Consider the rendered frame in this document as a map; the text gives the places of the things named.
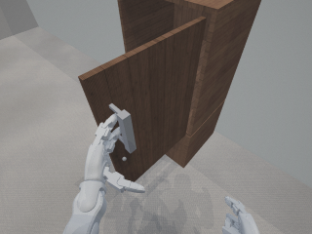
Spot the handle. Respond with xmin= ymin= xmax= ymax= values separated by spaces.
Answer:
xmin=109 ymin=103 xmax=137 ymax=154

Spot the robot right hand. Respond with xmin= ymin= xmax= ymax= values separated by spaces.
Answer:
xmin=222 ymin=196 xmax=260 ymax=234

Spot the robot left forearm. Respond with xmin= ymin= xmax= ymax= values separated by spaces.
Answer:
xmin=62 ymin=179 xmax=107 ymax=234

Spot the cupboard door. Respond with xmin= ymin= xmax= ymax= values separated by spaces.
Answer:
xmin=78 ymin=17 xmax=207 ymax=182

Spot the robot left hand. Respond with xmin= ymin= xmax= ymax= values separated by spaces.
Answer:
xmin=84 ymin=113 xmax=145 ymax=193

